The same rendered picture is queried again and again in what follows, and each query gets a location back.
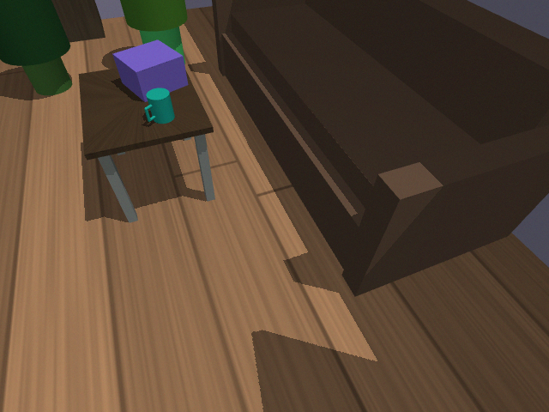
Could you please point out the sofa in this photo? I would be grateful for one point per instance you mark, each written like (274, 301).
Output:
(413, 131)

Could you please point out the coffee table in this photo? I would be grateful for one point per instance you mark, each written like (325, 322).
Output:
(114, 121)

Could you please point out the potted plant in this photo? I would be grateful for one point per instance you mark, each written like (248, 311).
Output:
(157, 19)
(32, 36)

